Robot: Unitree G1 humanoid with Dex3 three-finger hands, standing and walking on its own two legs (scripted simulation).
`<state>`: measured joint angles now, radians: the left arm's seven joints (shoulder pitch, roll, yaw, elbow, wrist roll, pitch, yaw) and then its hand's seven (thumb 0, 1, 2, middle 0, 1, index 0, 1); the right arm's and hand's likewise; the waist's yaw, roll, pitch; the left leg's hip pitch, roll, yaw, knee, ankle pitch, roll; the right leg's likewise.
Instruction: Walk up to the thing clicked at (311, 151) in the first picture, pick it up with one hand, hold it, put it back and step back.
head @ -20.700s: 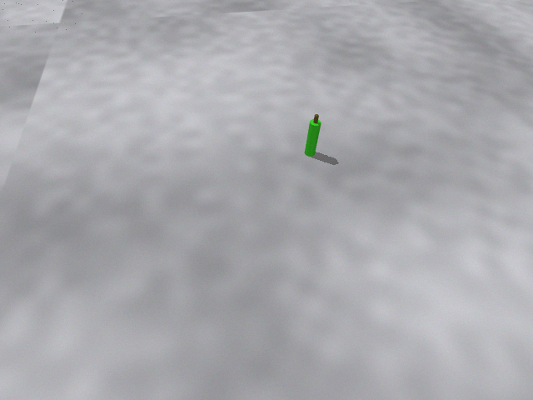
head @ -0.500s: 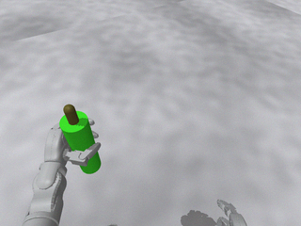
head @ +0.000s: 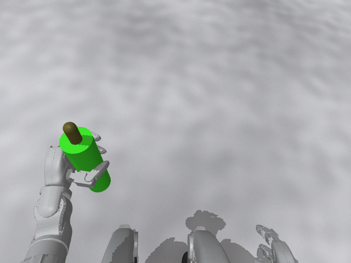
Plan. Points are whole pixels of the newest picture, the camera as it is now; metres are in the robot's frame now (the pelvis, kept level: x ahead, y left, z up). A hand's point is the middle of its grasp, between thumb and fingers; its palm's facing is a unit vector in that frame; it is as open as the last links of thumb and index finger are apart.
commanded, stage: crouch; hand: left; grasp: from the side
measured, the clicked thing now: (87, 159) +0.34 +0.18 -0.01
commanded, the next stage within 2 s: lower in 1.48 s
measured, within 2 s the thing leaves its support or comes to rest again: neither
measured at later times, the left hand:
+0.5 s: hand (105, 186) +0.35 +0.19 -0.25, palm faces +0.07 -1.00 -0.02, open 8.5 cm
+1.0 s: hand (109, 192) +0.36 +0.20 -0.37, palm faces +0.08 -1.00 -0.02, open 8.5 cm
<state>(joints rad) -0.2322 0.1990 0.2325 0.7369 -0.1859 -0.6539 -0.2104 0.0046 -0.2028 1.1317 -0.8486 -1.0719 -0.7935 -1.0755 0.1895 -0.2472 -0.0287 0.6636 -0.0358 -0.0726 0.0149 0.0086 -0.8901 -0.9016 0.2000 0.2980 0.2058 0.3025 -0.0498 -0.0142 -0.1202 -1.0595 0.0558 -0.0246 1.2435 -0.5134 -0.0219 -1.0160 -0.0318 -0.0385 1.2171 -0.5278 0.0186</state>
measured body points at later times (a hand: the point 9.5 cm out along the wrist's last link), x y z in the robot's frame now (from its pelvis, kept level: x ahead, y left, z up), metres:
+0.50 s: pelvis -0.05 +0.00 -0.21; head +0.14 +0.02 +0.19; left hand +0.34 +0.24 -0.25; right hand +0.10 -0.26 -0.35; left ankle +0.04 +0.13 -0.63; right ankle +0.03 -0.13 -0.63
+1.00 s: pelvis -0.06 +0.00 -0.32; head +0.14 +0.04 +0.08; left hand +0.35 +0.25 -0.36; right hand +0.06 -0.28 -0.44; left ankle +0.04 +0.13 -0.63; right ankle +0.03 -0.13 -0.63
